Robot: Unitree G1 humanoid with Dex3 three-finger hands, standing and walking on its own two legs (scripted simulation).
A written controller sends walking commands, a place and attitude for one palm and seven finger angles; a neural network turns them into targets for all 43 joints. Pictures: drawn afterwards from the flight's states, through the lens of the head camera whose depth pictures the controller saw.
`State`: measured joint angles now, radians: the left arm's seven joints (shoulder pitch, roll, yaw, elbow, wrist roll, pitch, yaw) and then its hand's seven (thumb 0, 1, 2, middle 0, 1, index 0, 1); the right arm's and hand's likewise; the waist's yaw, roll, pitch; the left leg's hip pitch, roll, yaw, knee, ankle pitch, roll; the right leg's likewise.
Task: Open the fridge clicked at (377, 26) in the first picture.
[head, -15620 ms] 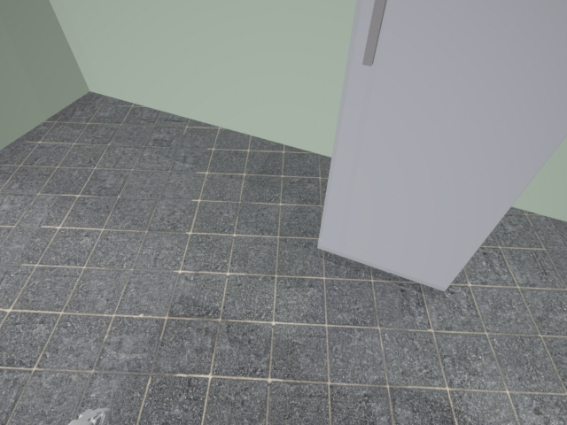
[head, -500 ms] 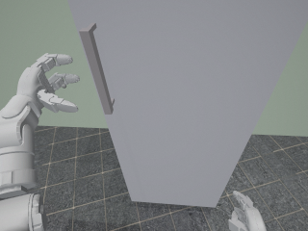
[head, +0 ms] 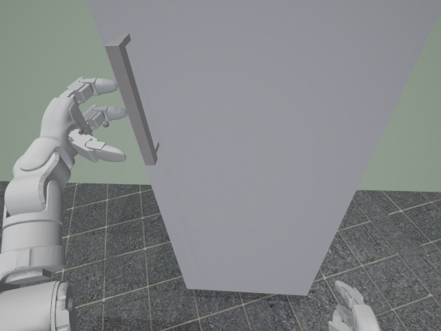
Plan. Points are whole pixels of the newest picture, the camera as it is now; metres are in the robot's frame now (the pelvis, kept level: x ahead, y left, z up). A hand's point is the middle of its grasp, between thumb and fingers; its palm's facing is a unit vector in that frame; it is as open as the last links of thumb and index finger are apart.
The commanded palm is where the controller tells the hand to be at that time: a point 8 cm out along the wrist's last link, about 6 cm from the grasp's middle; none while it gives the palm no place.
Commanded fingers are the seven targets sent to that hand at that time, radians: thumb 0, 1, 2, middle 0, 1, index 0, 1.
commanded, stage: feel for the door with the fingertips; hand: left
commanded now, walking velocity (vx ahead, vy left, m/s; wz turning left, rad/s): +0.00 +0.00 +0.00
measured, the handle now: (139, 106) +0.43 +0.17 +0.23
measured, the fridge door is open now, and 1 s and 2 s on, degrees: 0 0 0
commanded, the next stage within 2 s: slide the fingers in behind the handle in 0.76 s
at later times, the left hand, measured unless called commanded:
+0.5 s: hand (114, 119) +0.38 +0.20 +0.24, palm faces +0.03 -1.00 -0.03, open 14.0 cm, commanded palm +0.35 +0.24 +0.24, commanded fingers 0.00 -0.50 0.30 -0.30 -1.20 -0.30 -1.20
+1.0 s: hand (123, 116) +0.38 +0.18 +0.24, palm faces +0.02 -1.00 -0.04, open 14.0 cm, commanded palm +0.35 +0.24 +0.24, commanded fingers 0.00 -0.50 0.30 -0.30 -1.20 -0.30 -1.20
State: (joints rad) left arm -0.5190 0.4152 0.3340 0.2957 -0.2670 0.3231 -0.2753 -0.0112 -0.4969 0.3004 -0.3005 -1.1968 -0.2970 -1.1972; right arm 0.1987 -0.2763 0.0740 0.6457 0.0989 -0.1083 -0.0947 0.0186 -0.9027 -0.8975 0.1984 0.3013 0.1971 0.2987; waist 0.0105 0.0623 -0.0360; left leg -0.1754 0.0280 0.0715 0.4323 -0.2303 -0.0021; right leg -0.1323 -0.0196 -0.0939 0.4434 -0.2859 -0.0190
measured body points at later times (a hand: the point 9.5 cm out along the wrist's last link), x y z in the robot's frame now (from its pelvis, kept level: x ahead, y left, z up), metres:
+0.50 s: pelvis +0.00 +0.00 +0.00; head -0.02 -0.03 +0.45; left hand +0.37 +0.25 +0.24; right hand +0.19 -0.23 -0.09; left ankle +0.00 +0.12 -0.74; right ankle -0.03 -0.10 -0.74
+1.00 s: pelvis +0.00 +0.00 +0.00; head -0.03 -0.03 +0.45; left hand +0.37 +0.23 +0.25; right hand +0.17 -0.24 -0.09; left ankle +0.00 +0.12 -0.74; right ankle -0.03 -0.10 -0.74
